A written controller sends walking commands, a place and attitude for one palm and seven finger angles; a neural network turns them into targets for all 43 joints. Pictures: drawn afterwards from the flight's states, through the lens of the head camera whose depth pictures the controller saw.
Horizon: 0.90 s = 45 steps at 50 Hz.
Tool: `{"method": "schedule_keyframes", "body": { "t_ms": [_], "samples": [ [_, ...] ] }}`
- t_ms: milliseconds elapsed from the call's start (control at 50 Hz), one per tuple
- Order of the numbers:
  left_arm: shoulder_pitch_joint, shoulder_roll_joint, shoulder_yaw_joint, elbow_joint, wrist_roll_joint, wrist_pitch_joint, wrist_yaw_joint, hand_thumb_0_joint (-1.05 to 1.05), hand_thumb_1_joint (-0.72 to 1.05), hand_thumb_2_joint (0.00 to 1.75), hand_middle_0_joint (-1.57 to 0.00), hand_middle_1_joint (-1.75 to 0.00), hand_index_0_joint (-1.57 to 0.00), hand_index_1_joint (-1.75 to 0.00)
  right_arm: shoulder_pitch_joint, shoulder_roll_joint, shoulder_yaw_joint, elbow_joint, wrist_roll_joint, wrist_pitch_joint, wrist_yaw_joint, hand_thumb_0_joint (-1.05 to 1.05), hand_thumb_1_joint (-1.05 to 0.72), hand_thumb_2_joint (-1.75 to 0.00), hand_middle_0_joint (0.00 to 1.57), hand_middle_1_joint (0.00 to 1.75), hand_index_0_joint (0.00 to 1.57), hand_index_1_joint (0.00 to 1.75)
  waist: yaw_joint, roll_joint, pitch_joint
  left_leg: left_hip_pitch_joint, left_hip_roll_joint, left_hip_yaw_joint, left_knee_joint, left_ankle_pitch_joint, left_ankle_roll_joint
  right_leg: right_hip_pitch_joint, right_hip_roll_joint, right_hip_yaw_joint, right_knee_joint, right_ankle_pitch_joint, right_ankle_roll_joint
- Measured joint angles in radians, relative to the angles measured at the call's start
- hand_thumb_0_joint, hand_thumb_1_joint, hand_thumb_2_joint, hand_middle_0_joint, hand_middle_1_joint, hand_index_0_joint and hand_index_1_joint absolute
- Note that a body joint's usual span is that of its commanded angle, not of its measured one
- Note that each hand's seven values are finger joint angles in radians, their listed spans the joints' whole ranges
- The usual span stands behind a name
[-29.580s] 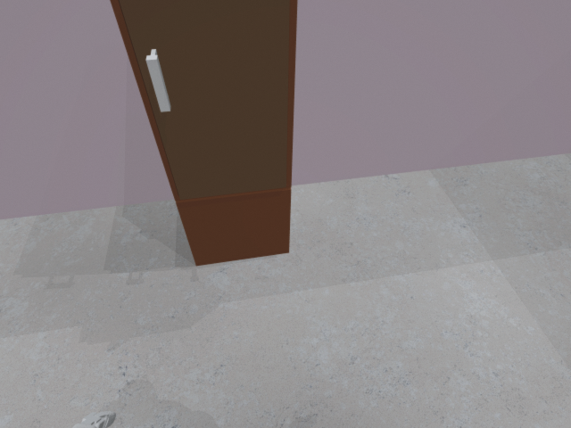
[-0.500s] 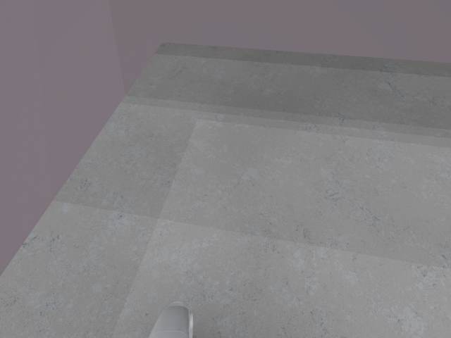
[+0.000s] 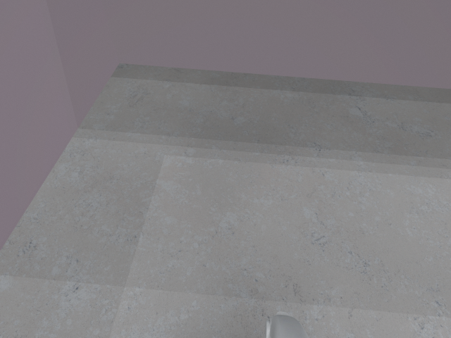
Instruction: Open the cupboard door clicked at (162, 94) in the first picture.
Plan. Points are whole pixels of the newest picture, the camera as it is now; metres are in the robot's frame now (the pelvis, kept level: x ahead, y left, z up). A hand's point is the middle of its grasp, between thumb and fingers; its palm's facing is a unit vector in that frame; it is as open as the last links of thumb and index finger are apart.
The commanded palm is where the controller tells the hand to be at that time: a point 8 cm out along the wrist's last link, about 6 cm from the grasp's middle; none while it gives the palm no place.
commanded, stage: walk to a spot facing it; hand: left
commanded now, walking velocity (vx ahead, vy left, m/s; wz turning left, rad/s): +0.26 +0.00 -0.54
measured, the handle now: out of the picture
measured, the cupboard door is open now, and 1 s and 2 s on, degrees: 49 49 49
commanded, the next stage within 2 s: turn to face it in 0.06 s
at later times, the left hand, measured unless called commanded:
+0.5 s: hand (190, 242) +0.35 +0.11 -0.17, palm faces +0.03 -0.99 -0.15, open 7.1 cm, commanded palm none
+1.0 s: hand (163, 250) +0.32 +0.18 -0.16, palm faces +0.32 -0.89 -0.31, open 7.4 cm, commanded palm none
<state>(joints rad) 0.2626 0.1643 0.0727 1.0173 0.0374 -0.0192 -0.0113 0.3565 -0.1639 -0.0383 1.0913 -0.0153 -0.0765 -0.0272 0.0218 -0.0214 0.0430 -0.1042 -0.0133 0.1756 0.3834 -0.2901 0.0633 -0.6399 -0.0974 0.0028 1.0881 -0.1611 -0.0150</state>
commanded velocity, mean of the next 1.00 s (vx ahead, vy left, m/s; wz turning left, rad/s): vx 0.03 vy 0.00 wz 0.45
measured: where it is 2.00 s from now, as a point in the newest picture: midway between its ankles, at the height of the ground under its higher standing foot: (250, 303)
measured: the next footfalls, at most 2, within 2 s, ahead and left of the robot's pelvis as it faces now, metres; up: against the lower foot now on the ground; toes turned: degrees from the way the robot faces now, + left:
right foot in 0.22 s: +0.26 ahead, -0.15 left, +0.00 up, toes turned -11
left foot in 0.60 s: +0.35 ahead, +0.09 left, +0.00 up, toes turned +14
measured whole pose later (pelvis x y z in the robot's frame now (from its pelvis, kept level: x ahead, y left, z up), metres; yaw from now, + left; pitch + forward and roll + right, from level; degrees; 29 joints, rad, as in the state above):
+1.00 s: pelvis +0.30 -0.07 -0.01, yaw +19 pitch +3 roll +0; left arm 0.16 0.25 0.07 0.88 0.02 0.03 0.02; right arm 0.20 -0.23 -0.07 0.93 -0.02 0.05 0.00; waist -0.02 0.04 0.06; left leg -0.42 -0.02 -0.09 0.57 -0.20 -0.02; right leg -0.32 -0.03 -0.02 0.61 -0.37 0.05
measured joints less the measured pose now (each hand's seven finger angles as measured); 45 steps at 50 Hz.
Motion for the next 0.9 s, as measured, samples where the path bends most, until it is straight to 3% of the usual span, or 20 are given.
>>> {"method": "schedule_keyframes", "body": {
  "t_ms": [100,200,220,240,300,360,480,560,600,620,660,740,800,900],
  "samples": [
    [-0.091,0.039,0.006,-0.024,-0.006,0.014,-0.014,0.01,0.93,0.9,-0.2,-0.3,-0.2,-0.3,0.096,0.001,0.007,0.029,-0.005,0.006,-0.001,0.0,-0.92,-0.9,0.2,0.3,0.2,0.3,-0.048,0.013,0.011,0.118,0.021,0.038,-0.056,-0.06,-0.032,0.008,0.0,-0.059,-0.273,0.089,-0.012],
    [-0.17,0.058,0.0,-0.052,-0.008,0.008,-0.018,0.01,0.92,0.9,-0.19,-0.29,-0.19,-0.3,0.159,0.009,0.017,0.049,-0.009,0.018,-0.005,0.0,-0.91,-0.9,0.2,0.3,0.2,0.3,-0.092,0.029,0.033,0.18,0.065,0.072,0.008,-0.175,-0.078,0.112,0.062,-0.12,-0.425,0.025,-0.06],
    [-0.179,0.061,-0.004,-0.058,-0.007,-0.007,-0.016,0.01,0.92,0.9,-0.2,-0.3,-0.19,-0.3,0.172,0.015,0.02,0.057,-0.006,0.022,-0.004,0.0,-0.91,-0.9,0.2,0.3,0.2,0.3,-0.094,0.026,0.034,0.167,0.077,0.07,0.083,-0.204,-0.085,0.162,0.073,-0.127,-0.47,0.041,-0.071],
    [-0.187,0.06,-0.006,-0.061,-0.005,-0.026,-0.009,0.01,0.92,0.9,-0.2,-0.3,-0.19,-0.3,0.172,0.022,0.023,0.068,0.002,0.029,-0.002,0.0,-0.91,-0.9,0.2,0.3,0.2,0.3,-0.089,0.023,0.036,0.118,0.096,0.058,0.216,-0.197,-0.084,0.181,0.079,-0.126,-0.469,-0.009,-0.059],
    [-0.202,0.039,-0.025,-0.061,-0.019,-0.053,0.011,0.01,0.92,0.9,-0.2,-0.3,-0.2,-0.3,0.126,0.035,0.023,0.072,0.022,0.052,-0.002,0.01,-0.91,-0.9,0.2,0.3,0.2,0.3,-0.099,0.021,0.057,-0.101,0.088,-0.088,0.703,-0.245,-0.083,0.227,0.081,-0.145,-0.437,-0.093,-0.057],
    [-0.182,0.007,-0.044,-0.051,-0.023,-0.047,0.026,0.01,0.91,0.9,-0.2,-0.3,-0.2,-0.3,0.06,0.043,0.017,0.044,0.02,0.07,-0.002,0.01,-0.91,-0.9,0.2,0.3,0.2,0.3,-0.104,0.013,0.045,-0.267,0.093,-0.137,0.829,-0.192,-0.087,0.313,0.077,-0.167,-0.52,-0.086,-0.046],
    [-0.161,-0.021,-0.027,-0.053,-0.028,-0.04,0.039,-0.04,0.95,0.9,-0.2,-0.3,-0.2,-0.3,-0.062,0.044,0.007,-0.044,0.01,0.084,0.013,0.0,-0.91,-0.9,0.2,0.3,0.2,0.3,-0.097,0.002,0.016,-0.421,0.122,-0.114,0.614,-0.068,-0.113,0.422,0.055,-0.233,-0.617,-0.101,-0.027],
    [-0.152,-0.011,-0.02,-0.059,-0.014,-0.019,0.034,-0.03,0.95,0.9,-0.2,-0.3,-0.2,-0.3,-0.113,0.009,-0.009,-0.074,0.002,0.097,0.021,0.01,-0.93,-0.9,0.2,0.3,0.2,0.3,-0.076,-0.009,0.011,-0.385,0.109,-0.068,0.426,-0.027,-0.113,0.453,0.026,-0.275,-0.557,-0.175,0.001],
    [-0.129,-0.003,-0.016,-0.063,-0.015,-0.004,0.031,-0.02,0.94,0.9,-0.2,-0.3,-0.2,-0.3,-0.12,-0.016,-0.013,-0.099,-0.003,0.09,0.029,0.01,-0.93,-0.9,0.2,0.3,0.2,0.3,-0.069,-0.009,0.004,-0.328,0.094,-0.061,0.3,0.073,-0.098,0.446,0.005,-0.29,-0.471,-0.24,0.021],
    [-0.118,0.003,-0.014,-0.064,-0.02,0.006,0.029,-0.02,0.93,0.9,-0.2,-0.3,-0.2,-0.3,-0.122,-0.027,-0.018,-0.111,-0.008,0.083,0.03,0.01,-0.93,-0.9,0.2,0.3,0.2,0.3,-0.072,-0.008,-0.007,-0.331,0.083,-0.066,0.3,0.052,-0.056,0.414,-0.004,-0.279,-0.387,-0.294,0.037],
    [-0.113,0.029,-0.009,-0.063,-0.02,0.038,0.03,-0.01,0.93,0.9,-0.2,-0.3,-0.2,-0.3,-0.141,-0.032,-0.019,-0.127,-0.011,0.078,0.025,0.01,-0.92,-0.9,0.2,0.3,0.2,0.3,-0.072,-0.023,-0.004,-0.353,0.061,-0.07,0.349,0.002,-0.012,0.322,0.004,-0.179,-0.167,-0.407,0.054],
    [-0.126,0.065,0.009,-0.065,-0.011,0.063,0.029,0.0,0.92,0.9,-0.2,-0.3,-0.2,-0.3,-0.149,-0.036,-0.015,-0.151,-0.011,0.074,0.011,0.0,-0.92,-0.9,0.2,0.3,0.2,0.3,-0.061,-0.02,0.005,-0.34,0.034,-0.1,0.287,0.027,-0.016,0.175,0.032,-0.064,0.092,-0.33,0.075],
    [-0.129,0.076,0.012,-0.086,-0.014,0.061,0.025,0.01,0.92,0.9,-0.2,-0.3,-0.2,-0.3,-0.152,-0.043,-0.012,-0.153,-0.009,0.078,0.01,0.0,-0.91,-0.9,0.2,0.3,0.2,0.3,-0.045,0.001,0.016,-0.314,0.02,-0.131,0.209,0.07,-0.017,0.137,0.034,-0.026,0.067,-0.27,0.087],
    [-0.12,0.085,0.008,-0.109,-0.018,0.065,0.027,0.01,0.91,0.9,-0.2,-0.3,-0.2,-0.3,-0.156,-0.052,-0.017,-0.157,-0.01,0.095,0.02,0.0,-0.9,-0.9,0.2,0.3,0.21,0.3,-0.042,0.039,0.022,-0.291,0.013,-0.196,0.146,0.105,-0.04,0.178,0.046,-0.004,-0.142,-0.279,0.091]
  ]
}}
